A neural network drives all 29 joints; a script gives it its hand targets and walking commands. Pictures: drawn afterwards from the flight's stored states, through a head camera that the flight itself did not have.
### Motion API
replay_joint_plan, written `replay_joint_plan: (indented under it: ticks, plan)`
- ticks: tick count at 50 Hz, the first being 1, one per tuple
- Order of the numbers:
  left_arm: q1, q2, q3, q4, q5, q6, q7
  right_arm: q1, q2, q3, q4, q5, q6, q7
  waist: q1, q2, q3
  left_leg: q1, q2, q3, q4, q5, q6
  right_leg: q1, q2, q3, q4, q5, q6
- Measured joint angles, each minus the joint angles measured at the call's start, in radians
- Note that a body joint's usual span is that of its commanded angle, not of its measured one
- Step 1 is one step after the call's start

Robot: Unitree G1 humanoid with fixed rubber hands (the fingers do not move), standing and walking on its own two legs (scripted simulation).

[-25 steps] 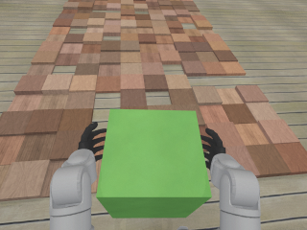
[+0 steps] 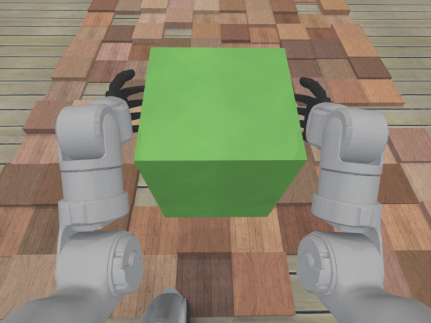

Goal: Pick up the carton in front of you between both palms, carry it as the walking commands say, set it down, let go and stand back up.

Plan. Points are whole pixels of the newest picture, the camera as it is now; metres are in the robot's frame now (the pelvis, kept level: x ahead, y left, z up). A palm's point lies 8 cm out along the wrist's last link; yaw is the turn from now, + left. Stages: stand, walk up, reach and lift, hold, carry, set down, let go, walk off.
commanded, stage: carry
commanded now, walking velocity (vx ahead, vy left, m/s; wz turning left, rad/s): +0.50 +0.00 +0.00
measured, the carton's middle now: (217, 143) +0.42 +0.02 +0.09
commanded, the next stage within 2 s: none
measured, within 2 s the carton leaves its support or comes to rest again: neither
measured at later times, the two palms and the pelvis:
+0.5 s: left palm (162, 5) +0.75 +0.16 +0.16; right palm (292, 13) +0.74 -0.14 +0.16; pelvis +0.35 +0.01 +0.01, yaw +0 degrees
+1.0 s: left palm out of the picture +1.08 +0.19 +0.19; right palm out of the picture +1.06 -0.10 +0.19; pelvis +0.68 +0.05 +0.05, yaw +0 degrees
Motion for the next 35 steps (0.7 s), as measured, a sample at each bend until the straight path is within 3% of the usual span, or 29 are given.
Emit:
replay_joint_plan:
  ticks: [4, 6, 8, 11, 16, 20, 23, 24, 25, 26, 28, 29, 32, 35]
  plan:
    - [0.02, -0.008, 0.003, 0.023, 0.026, 0.003, -0.01, 0.008, 0.009, -0.004, 0.046, -0.014, -0.009, 0.007, -0.023, -0.001, -0.019, 0.139, -0.047, 0.081, -0.269, 0.123, 0.023, 0.09, -0.015, 0.012, 0.09, -0.114, 0.034]
    - [0.032, 0.009, 0.002, 0.029, 0.023, -0.003, -0.018, 0.016, 0.025, 0.008, 0.067, -0.022, -0.034, 0.007, -0.056, -0.037, -0.005, 0.164, -0.07, 0.105, -0.213, 0.067, 0.048, 0.026, -0.045, 0.054, 0.343, -0.134, 0.041]
    - [0.05, 0.018, 0.004, 0.026, 0.016, -0.005, -0.021, 0.029, 0.035, 0.024, 0.075, -0.027, -0.047, 0.007, -0.079, -0.032, 0.021, 0.193, -0.07, 0.102, -0.186, -0.005, 0.063, -0.101, -0.009, 0.128, 0.647, -0.13, 0.03]
    - [0.064, 0.006, 0.006, -0.017, 0.022, 0.008, -0.02, 0.067, 0.038, 0.034, 0.023, -0.009, -0.043, 0.002, -0.102, -0.012, 0.062, 0.264, -0.067, 0.089, -0.242, -0.029, 0.057, -0.278, 0.014, 0.153, 0.858, -0.078, 0.011]
    - [0.063, -0.028, 0.01, -0.14, 0.036, 0.005, -0.02, 0.101, 0.051, 0.013, -0.118, 0.019, -0.055, -0.009, -0.122, 0.001, 0.099, 0.365, -0.061, 0.071, -0.297, -0.091, 0.051, -0.512, -0.01, 0.154, 0.859, -0.055, 0.006]
    - [0.076, -0.045, 0.003, -0.203, 0.047, -0.003, -0.024, 0.109, 0.06, -0.001, -0.178, 0.027, -0.061, -0.01, -0.126, 0.006, 0.077, 0.455, -0.048, 0.049, -0.319, -0.165, 0.031, -0.573, -0.015, 0.126, 0.612, -0.043, 0.003]
    - [0.072, -0.039, -0.006, -0.177, 0.055, -0.006, -0.031, 0.098, 0.051, 0.001, -0.153, 0.022, -0.055, -0.008, -0.105, 0.006, 0.042, 0.518, -0.035, 0.043, -0.29, -0.226, 0.013, -0.514, 0.015, 0.069, 0.351, 0.103, -0.01]
    - [0.073, -0.04, -0.011, -0.157, 0.058, -0.013, -0.031, 0.093, 0.04, 0.005, -0.134, 0.021, -0.055, -0.005, -0.093, 0.028, 0.041, 0.524, -0.012, 0.035, -0.235, -0.241, 0.01, -0.472, 0.039, 0.067, 0.308, 0.159, 0.044]
    - [0.073, -0.044, -0.017, -0.131, 0.063, -0.024, -0.031, 0.091, 0.026, 0.006, -0.113, 0.022, -0.054, -0.002, -0.075, 0.062, 0.046, 0.509, 0.022, 0.023, -0.149, -0.172, 0.003, -0.429, 0.059, 0.048, 0.285, 0.167, 0.08]
    - [0.067, -0.049, -0.027, -0.101, 0.071, -0.03, -0.031, 0.092, 0.013, 0.001, -0.096, 0.024, -0.05, 0.002, -0.05, 0.074, 0.047, 0.459, 0.032, -0.013, -0.001, -0.115, -0.014, -0.397, 0.065, 0.03, 0.268, 0.168, 0.089]
    - [0.051, -0.049, -0.049, -0.058, 0.073, -0.026, -0.017, 0.093, -0.002, -0.009, -0.076, 0.022, -0.04, 0.013, -0.003, 0.027, 0.051, 0.322, -0.03, -0.085, 0.363, -0.198, -0.028, -0.349, 0.036, 0.03, 0.217, 0.44, -0.047]
    - [0.058, -0.047, -0.054, -0.056, 0.063, -0.024, -0.01, 0.091, -0.006, -0.009, -0.071, 0.019, -0.035, 0.016, 0.013, 0.014, 0.057, 0.269, -0.05, -0.099, 0.476, -0.218, -0.016, -0.321, 0.027, 0.033, 0.217, 0.482, -0.073]
    - [0.081, -0.041, -0.057, -0.084, 0.022, -0.011, 0.012, 0.081, 0.004, -0.019, -0.08, 0.008, -0.016, 0.018, 0.042, 0.0, 0.06, 0.117, -0.066, -0.098, 0.58, -0.235, 0.017, -0.228, 0.014, 0.047, 0.194, 0.338, -0.071]
    - [0.068, -0.028, -0.047, -0.098, -0.003, -0.001, 0.024, 0.06, 0.017, -0.025, -0.09, -0.011, -0.01, 0.021, 0.065, -0.014, 0.047, 0.018, -0.052, -0.07, 0.399, -0.215, 0.009, -0.143, -0.005, 0.059, 0.139, 0.287, -0.056]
